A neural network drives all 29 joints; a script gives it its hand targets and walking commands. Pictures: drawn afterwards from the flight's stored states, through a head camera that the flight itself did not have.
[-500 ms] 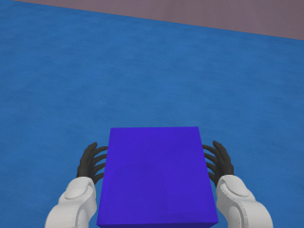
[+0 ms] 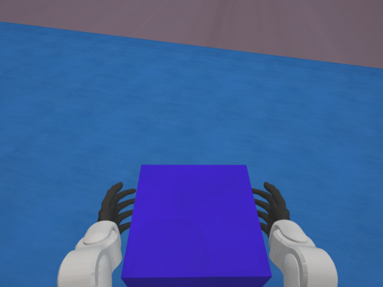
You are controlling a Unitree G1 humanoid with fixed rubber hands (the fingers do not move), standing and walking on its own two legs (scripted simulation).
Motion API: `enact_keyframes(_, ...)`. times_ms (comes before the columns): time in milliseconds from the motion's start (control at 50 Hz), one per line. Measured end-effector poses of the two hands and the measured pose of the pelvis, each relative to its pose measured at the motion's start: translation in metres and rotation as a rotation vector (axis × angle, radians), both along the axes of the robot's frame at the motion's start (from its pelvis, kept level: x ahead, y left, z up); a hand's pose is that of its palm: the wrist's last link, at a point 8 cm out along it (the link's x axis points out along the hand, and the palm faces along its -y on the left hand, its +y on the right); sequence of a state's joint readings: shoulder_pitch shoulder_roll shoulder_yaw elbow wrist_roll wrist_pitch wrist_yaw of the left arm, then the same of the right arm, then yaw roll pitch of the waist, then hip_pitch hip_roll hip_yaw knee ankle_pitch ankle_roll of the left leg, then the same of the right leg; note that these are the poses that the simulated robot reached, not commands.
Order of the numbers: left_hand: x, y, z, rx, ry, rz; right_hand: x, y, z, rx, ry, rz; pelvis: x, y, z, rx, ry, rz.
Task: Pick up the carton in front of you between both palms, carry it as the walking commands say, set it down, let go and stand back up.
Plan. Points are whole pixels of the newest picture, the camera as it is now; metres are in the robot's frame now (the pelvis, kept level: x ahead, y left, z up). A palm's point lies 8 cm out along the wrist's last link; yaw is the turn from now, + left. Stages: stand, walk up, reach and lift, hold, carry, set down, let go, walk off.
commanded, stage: carry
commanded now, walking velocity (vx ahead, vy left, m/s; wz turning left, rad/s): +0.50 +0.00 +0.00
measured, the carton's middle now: (193, 240) +0.23 -0.01 -0.01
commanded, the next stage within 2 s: none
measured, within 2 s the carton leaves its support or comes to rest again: neither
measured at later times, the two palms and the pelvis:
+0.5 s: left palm (122, 112) +0.53 +0.17 +0.10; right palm (231, 103) +0.56 -0.13 +0.10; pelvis +0.33 -0.01 +0.01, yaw +5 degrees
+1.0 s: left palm (126, 58) +0.86 +0.21 +0.09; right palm (207, 58) +0.85 -0.09 +0.10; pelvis +0.64 +0.06 +0.02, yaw +0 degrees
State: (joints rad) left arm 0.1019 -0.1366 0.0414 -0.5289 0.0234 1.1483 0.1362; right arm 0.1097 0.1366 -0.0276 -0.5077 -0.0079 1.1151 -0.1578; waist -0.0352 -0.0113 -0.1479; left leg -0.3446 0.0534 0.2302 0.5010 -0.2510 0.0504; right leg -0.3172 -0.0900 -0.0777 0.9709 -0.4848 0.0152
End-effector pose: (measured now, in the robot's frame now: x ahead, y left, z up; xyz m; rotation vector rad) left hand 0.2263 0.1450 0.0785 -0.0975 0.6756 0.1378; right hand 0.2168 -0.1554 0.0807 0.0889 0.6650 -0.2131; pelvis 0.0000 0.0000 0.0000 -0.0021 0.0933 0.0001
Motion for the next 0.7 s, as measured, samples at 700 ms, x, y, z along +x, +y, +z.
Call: enact_keyframes(700, 0.471, 0.055, -0.004, -0.012, -0.095, 0.035, 0.481, 0.055, 0.001, -0.008, -0.093, 0.033, 0.473, 0.047, -0.021, 0.005, -0.054, 0.013)
